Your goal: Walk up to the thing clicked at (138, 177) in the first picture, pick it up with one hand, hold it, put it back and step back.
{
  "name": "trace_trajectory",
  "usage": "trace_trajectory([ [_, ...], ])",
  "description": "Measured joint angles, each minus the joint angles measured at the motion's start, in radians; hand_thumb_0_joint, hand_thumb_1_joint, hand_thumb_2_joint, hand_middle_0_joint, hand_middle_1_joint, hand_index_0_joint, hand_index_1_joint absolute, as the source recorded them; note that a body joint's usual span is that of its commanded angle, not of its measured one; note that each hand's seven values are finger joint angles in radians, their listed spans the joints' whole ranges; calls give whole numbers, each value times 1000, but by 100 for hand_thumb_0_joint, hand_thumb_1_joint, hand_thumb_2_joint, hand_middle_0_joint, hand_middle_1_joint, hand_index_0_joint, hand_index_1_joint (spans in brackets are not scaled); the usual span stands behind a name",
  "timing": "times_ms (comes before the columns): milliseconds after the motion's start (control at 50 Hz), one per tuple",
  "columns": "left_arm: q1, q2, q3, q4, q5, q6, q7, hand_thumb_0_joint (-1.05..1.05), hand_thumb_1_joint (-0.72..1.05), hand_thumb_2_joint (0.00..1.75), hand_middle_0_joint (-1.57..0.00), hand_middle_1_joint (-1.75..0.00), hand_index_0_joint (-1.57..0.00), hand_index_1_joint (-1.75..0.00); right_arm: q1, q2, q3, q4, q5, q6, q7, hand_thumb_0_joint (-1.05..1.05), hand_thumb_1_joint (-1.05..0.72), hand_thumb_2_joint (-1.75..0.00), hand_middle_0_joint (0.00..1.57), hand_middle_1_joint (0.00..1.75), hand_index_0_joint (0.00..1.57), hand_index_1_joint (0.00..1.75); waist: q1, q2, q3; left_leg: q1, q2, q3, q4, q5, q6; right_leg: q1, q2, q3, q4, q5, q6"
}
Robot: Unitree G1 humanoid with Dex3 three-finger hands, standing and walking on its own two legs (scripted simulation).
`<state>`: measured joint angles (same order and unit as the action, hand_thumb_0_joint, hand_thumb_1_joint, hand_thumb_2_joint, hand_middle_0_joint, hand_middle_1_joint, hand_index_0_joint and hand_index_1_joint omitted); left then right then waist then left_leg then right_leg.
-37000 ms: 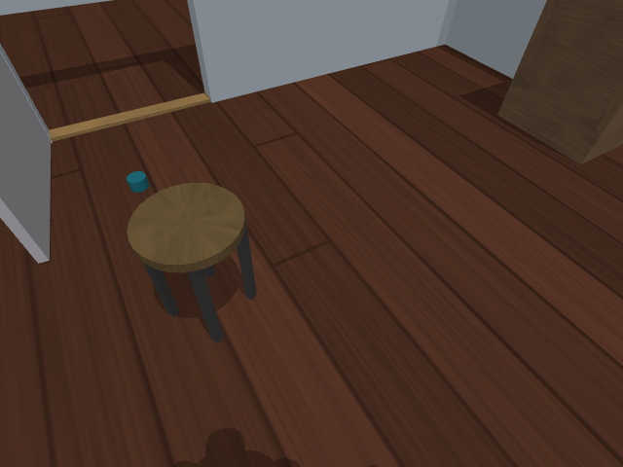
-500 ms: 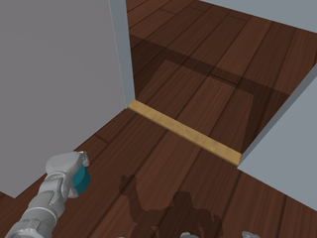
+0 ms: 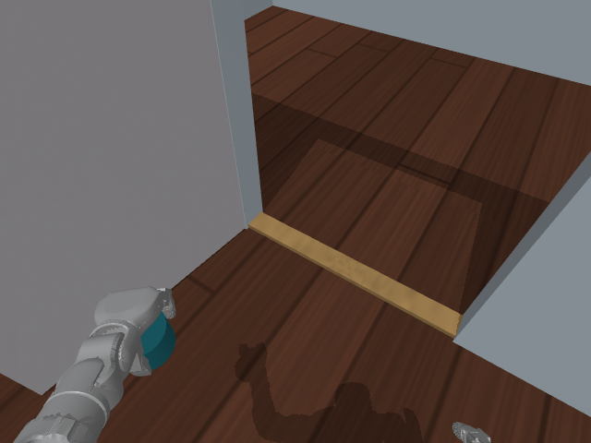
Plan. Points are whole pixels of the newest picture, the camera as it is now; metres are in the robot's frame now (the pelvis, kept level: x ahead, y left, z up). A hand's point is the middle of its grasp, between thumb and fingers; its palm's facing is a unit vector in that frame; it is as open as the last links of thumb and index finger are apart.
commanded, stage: hold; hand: left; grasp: from above
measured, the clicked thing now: (143, 337) +0.32 +0.23 -0.09
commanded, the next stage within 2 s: crouch in 1.48 s
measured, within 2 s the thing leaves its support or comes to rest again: neither
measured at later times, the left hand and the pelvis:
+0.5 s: hand (138, 349) +0.28 +0.21 -0.04, palm faces -0.46 -0.06 -0.89, open 10.5 cm; pelvis -0.01 -0.01 +0.01, yaw +0 degrees
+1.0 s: hand (133, 356) +0.27 +0.21 -0.02, palm faces -0.45 -0.06 -0.89, open 10.5 cm; pelvis -0.03 -0.01 +0.01, yaw +0 degrees
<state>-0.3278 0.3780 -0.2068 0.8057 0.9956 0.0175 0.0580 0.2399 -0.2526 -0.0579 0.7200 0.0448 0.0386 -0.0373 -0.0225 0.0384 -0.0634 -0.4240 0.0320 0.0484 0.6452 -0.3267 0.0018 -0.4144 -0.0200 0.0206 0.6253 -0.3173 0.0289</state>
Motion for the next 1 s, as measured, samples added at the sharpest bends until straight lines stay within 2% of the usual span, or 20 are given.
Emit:
trace_trajectory([
  [420,41,1,-7,-70,-2,-3,-50,0,-10,61,-49,-74,-63,-70,-18,-7,7,-27,5,36,-2,1,-90,-89,20,30,21,29,13,5,29,102,-2,3,-105,60,-5,91,0,2,-84,49,-6],
  [1000,66,21,-14,-155,-20,-22,-100,0,-9,61,-47,-75,-62,-71,-59,-3,29,-34,12,29,-22,1,-90,-90,20,30,20,29,31,16,61,158,-3,3,-167,113,-8,140,1,1,-131,94,-11],
])
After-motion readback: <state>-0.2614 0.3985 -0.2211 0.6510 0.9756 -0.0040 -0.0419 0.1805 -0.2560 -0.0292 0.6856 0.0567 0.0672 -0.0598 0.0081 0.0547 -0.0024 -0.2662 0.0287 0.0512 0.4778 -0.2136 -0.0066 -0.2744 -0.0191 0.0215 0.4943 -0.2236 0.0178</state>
